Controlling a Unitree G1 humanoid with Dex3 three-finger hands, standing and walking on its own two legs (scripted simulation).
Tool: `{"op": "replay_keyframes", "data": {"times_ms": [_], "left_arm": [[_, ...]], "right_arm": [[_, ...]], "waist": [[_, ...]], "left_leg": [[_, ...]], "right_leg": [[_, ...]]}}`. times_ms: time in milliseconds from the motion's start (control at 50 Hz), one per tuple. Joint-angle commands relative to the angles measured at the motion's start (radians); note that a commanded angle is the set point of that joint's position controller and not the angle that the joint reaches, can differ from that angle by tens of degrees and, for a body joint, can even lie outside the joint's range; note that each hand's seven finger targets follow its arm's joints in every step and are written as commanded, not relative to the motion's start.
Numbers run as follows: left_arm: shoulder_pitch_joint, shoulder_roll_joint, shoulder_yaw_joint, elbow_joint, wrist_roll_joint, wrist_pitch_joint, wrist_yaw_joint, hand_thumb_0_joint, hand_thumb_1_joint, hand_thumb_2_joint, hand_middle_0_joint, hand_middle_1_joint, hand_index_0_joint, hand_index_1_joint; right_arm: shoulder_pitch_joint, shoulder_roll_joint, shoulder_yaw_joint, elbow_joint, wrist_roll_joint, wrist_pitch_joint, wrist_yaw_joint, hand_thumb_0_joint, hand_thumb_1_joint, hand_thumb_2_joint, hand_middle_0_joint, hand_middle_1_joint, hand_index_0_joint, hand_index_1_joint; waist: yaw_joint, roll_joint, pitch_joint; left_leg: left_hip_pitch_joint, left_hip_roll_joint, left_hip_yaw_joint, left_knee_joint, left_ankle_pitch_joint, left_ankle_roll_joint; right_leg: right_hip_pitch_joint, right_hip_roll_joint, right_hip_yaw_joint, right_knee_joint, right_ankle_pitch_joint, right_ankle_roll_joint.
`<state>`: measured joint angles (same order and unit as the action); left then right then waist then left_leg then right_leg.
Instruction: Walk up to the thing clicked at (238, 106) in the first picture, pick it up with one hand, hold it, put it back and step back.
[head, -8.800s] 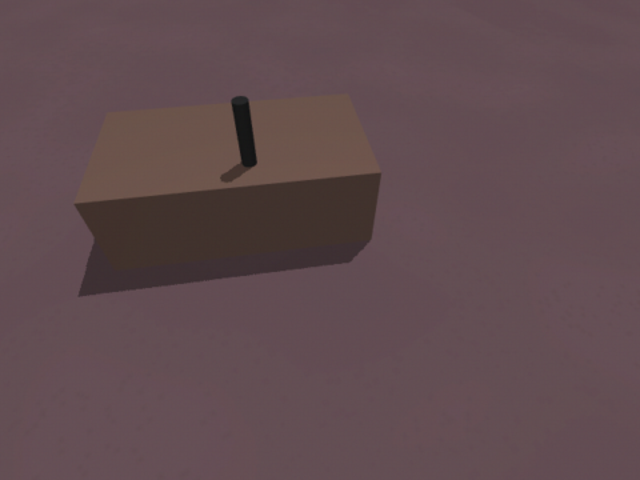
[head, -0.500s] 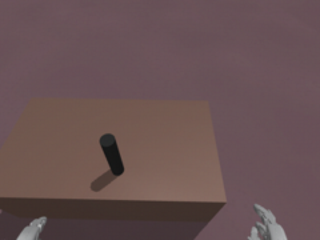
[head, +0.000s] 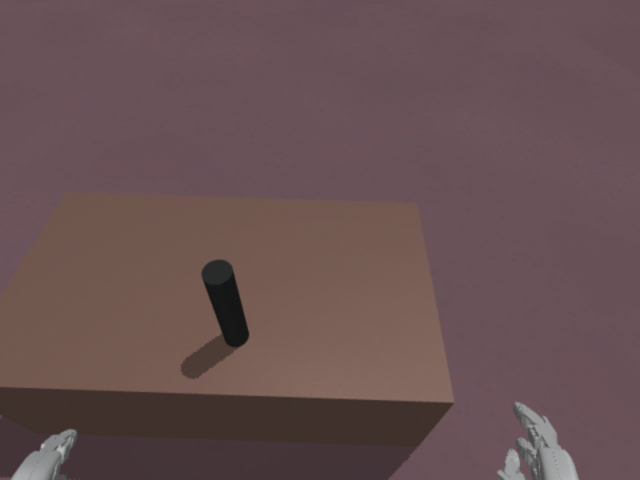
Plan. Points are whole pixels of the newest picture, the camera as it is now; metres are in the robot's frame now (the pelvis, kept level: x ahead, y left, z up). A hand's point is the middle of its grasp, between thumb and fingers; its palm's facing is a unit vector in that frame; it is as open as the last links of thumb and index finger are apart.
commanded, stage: go down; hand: left
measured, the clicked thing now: (228, 307) +0.49 +0.19 -0.23
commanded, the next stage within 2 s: none
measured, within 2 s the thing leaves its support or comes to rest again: neither
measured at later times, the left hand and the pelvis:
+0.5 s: hand (66, 359) +0.29 +0.33 -0.01, palm faces +0.09 -0.97 -0.20, open 17.6 cm; pelvis +0.00 +0.01 +0.01, yaw -1 degrees
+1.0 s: hand (52, 322) +0.33 +0.36 +0.01, palm faces +0.11 -0.98 -0.15, open 17.5 cm; pelvis -0.03 +0.01 +0.00, yaw -1 degrees
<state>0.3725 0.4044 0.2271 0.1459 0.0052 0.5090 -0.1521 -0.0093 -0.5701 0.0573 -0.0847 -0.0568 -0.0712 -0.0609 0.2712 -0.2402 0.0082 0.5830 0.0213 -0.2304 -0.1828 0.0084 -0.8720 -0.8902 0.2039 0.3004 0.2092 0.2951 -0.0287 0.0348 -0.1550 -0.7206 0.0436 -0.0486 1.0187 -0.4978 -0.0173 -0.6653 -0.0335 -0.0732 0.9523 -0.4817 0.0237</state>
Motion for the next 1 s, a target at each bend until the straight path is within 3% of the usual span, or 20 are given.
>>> {"op": "replay_keyframes", "data": {"times_ms": [0, 100, 120, 180, 220, 280, 300, 380, 400, 480, 540, 560, 600, 680, 740, 860, 880, 900, 980], "left_arm": [[-0.214, 0.29, 0.141, -0.161, 0.004, -0.064, 0.025, 0.0, -0.535, 0.06, -0.07, -0.04, -0.055, -0.05], [-0.401, 0.362, 0.195, -0.089, -0.038, -0.131, 0.005, 0.0, -0.51, 0.076, -0.062, -0.043, -0.044, -0.056], [-0.444, 0.4, 0.217, -0.121, -0.045, -0.149, -0.007, 0.0, -0.517, 0.072, -0.063, -0.041, -0.045, -0.053], [-0.492, 0.401, 0.21, 0.049, -0.05, -0.162, -0.053, 0.0, -0.515, 0.063, -0.067, -0.037, -0.048, -0.05], [-0.513, 0.451, 0.256, 0.135, -0.058, -0.179, -0.08, 0.0, -0.53, 0.065, -0.073, -0.034, -0.047, -0.053], [-0.55, 0.439, 0.262, 0.245, -0.072, -0.206, -0.13, 0.0, -0.581, 0.039, -0.077, -0.023, -0.052, -0.042], [-0.543, 0.463, 0.284, 0.273, -0.077, -0.219, -0.149, 0.0, -0.59, 0.032, -0.08, -0.022, -0.055, -0.041], [-0.598, 0.489, 0.3, 0.351, -0.073, -0.293, -0.22, 0.0, -0.598, 0.024, -0.085, -0.026, -0.062, -0.044], [-0.555, 0.459, 0.287, 0.403, -0.07, -0.304, -0.234, 0.0, -0.611, 0.019, -0.086, -0.022, -0.064, -0.039], [-0.566, 0.48, 0.305, 0.413, -0.07, -0.359, -0.258, 0.0, -0.611, 0.023, -0.084, -0.016, -0.059, -0.037], [-0.655, 0.521, 0.326, 0.347, -0.071, -0.421, -0.26, 0.0, -0.611, 0.03, -0.084, -0.018, -0.059, -0.039], [-0.629, 0.522, 0.335, 0.384, -0.069, -0.433, -0.256, 0.0, -0.611, 0.043, -0.08, -0.026, -0.056, -0.047], [-0.698, 0.536, 0.328, 0.34, -0.061, -0.465, -0.249, 0.0, -0.611, 0.041, -0.076, -0.011, -0.049, -0.035], [-0.862, 0.621, 0.373, 0.324, -0.052, -0.518, -0.232, 0.0, -0.594, 0.047, -0.074, -0.021, -0.051, -0.04], [-0.95, 0.608, 0.369, 0.477, -0.058, -0.548, -0.252, 0.0, -0.562, 0.053, -0.065, -0.02, -0.046, -0.035], [-1.013, 0.628, 0.327, 0.689, -0.047, -0.572, -0.32, 0.0, -0.518, 0.043, -0.064, -0.038, -0.056, -0.042], [-1.059, 0.656, 0.34, 0.664, -0.052, -0.583, -0.328, 0.0, -0.527, 0.039, -0.067, -0.035, -0.058, -0.04], [-1.017, 0.649, 0.34, 0.755, -0.053, -0.581, -0.335, 0.0, -0.542, 0.033, -0.07, -0.036, -0.062, -0.04], [-1.073, 0.722, 0.382, 0.767, -0.066, -0.632, -0.347, 0.0, -0.541, 0.035, -0.073, -0.043, -0.065, -0.047]], "right_arm": [[-0.043, -0.149, -0.051, -0.129, -0.002, -0.074, -0.03, 0.0, -0.858, -0.886, 0.201, 0.3, 0.2, 0.3], [-0.034, -0.16, -0.037, -0.088, 0.002, -0.103, -0.041, 0.0, -0.861, -0.889, 0.201, 0.3, 0.2, 0.3], [-0.018, -0.163, -0.035, -0.069, 0.001, -0.108, -0.041, 0.0, -0.863, -0.889, 0.201, 0.3, 0.2, 0.3], [-0.016, -0.175, -0.033, -0.037, -0.002, -0.112, -0.041, 0.0, -0.872, -0.892, 0.201, 0.3, 0.2, 0.3], [-0.011, -0.18, -0.035, -0.015, -0.003, -0.111, -0.039, 0.0, -0.88, -0.895, 0.2, 0.3, 0.2, 0.3], [0.015, -0.183, -0.039, -0.003, -0.004, -0.106, -0.029, 0.0, -0.89, -0.897, 0.2, 0.3, 0.2, 0.3], [0.026, -0.188, -0.041, 0.005, -0.005, -0.105, -0.026, 0.0, -0.896, -0.899, 0.2, 0.3, 0.2, 0.3], [0.05, -0.194, -0.051, 0.001, -0.01, -0.097, -0.012, 0.0, -0.898, -0.899, 0.2, 0.3, 0.2, 0.3], [0.058, -0.193, -0.054, 0.005, -0.012, -0.092, -0.009, 0.0, -0.897, -0.899, 0.2, 0.3, 0.2, 0.3], [0.08, -0.208, -0.067, 0.0, -0.014, -0.077, 0.003, 0.0, -0.903, -0.901, 0.2, 0.3, 0.2, 0.3], [0.09, -0.213, -0.078, 0.001, -0.022, -0.069, 0.007, 0.0, -0.901, -0.901, 0.2, 0.3, 0.2, 0.3], [0.083, -0.207, -0.07, -0.009, -0.022, -0.071, 0.008, 0.0, -0.898, -0.9, 0.2, 0.3, 0.2, 0.3], [0.108, -0.219, -0.084, 0.011, -0.026, -0.066, 0.005, 0.0, -0.906, -0.903, 0.2, 0.3, 0.2, 0.3], [0.106, -0.209, -0.066, 0.017, -0.03, -0.062, -0.002, 0.0, -0.901, -0.901, 0.2, 0.3, 0.2, 0.3], [0.106, -0.219, -0.06, 0.031, -0.033, -0.058, -0.006, 0.0, -0.893, -0.899, 0.2, 0.3, 0.2, 0.3], [0.121, -0.234, -0.043, 0.028, -0.038, -0.052, 0.003, 0.0, -0.873, -0.892, 0.201, 0.3, 0.2, 0.3], [0.121, -0.227, -0.036, 0.026, -0.039, -0.052, 0.004, 0.0, -0.873, -0.893, 0.201, 0.3, 0.2, 0.3], [0.124, -0.231, -0.033, 0.021, -0.038, -0.05, 0.004, 0.0, -0.875, -0.892, 0.2, 0.3, 0.2, 0.3], [0.135, -0.233, -0.02, 0.015, -0.04, -0.044, 0.006, 0.0, -0.872, -0.891, 0.2, 0.3, 0.2, 0.3]], "waist": [[-0.025, 0.068, -0.077], [-0.035, 0.06, -0.094], [-0.023, 0.104, -0.123], [-0.037, 0.11, -0.129], [-0.014, 0.115, -0.146], [-0.014, 0.069, -0.148], [0.0, 0.078, -0.153], [0.011, 0.085, -0.184], [0.01, 0.077, -0.18], [0.017, 0.079, -0.204], [0.014, 0.106, -0.239], [0.013, 0.097, -0.235], [0.006, 0.125, -0.239], [-0.009, 0.125, -0.217], [-0.045, 0.096, -0.167], [-0.035, 0.145, -0.146], [-0.027, 0.155, -0.189], [-0.035, 0.13, -0.175], [-0.028, 0.092, -0.214]], "left_leg": [[0.112, -0.029, -0.003, -0.18, 0.179, 0.023], [0.098, -0.036, 0.006, -0.177, 0.119, 0.029], [0.124, -0.036, 0.009, -0.181, 0.144, 0.025], [0.158, -0.033, 0.0, -0.195, 0.197, 0.023], [0.162, -0.036, 0.002, -0.192, 0.245, 0.022], [0.151, -0.036, 0.002, -0.185, 0.285, 0.026], [0.15, -0.035, 0.004, -0.185, 0.307, 0.025], [0.17, -0.028, 0.004, -0.185, 0.382, 0.019], [0.169, -0.027, 0.008, -0.179, 0.403, 0.019], [0.187, -0.018, 0.005, -0.171, 0.486, 0.018], [0.226, -0.009, 0.0, -0.158, 0.552, 0.015], [0.225, -0.006, -0.002, -0.159, 0.561, 0.016], [0.239, -0.011, 0.004, -0.163, 0.52, 0.016], [0.199, -0.016, 0.013, -0.176, 0.394, 0.021], [0.167, -0.016, 0.013, -0.184, 0.284, 0.03], [0.123, -0.009, -0.004, -0.217, 0.121, 0.021], [0.128, -0.012, 0.001, -0.206, 0.134, 0.02], [0.106, -0.014, 0.005, -0.197, 0.149, 0.022], [0.07, -0.02, 0.023, -0.152, 0.222, 0.028]], "right_leg": [[0.011, 0.045, 0.01, -0.147, 0.142, -0.024], [0.021, 0.034, 0.03, -0.169, 0.105, -0.021], [0.039, 0.034, 0.032, -0.161, 0.131, -0.023], [0.056, 0.037, 0.025, -0.157, 0.178, -0.026], [0.077, 0.039, 0.023, -0.164, 0.209, -0.028], [0.082, 0.043, 0.015, -0.169, 0.242, -0.028], [0.095, 0.043, 0.013, -0.166, 0.257, -0.03], [0.092, 0.048, 0.005, -0.144, 0.3, -0.036], [0.088, 0.048, 0.006, -0.141, 0.317, -0.036], [0.072, 0.053, 0.002, -0.124, 0.351, -0.038], [0.056, 0.054, 0.002, -0.111, 0.369, -0.035], [0.056, 0.054, 0.002, -0.106, 0.37, -0.035], [0.04, 0.049, 0.014, -0.113, 0.351, -0.038], [0.045, 0.045, 0.025, -0.127, 0.303, -0.037], [-0.001, 0.045, 0.029, -0.141, 0.234, -0.037], [-0.052, 0.046, 0.02, -0.139, 0.135, -0.041], [-0.039, 0.045, 0.02, -0.141, 0.145, -0.04], [-0.041, 0.047, 0.016, -0.139, 0.152, -0.041], [-0.011, 0.044, 0.027, -0.131, 0.199, -0.04]]}}
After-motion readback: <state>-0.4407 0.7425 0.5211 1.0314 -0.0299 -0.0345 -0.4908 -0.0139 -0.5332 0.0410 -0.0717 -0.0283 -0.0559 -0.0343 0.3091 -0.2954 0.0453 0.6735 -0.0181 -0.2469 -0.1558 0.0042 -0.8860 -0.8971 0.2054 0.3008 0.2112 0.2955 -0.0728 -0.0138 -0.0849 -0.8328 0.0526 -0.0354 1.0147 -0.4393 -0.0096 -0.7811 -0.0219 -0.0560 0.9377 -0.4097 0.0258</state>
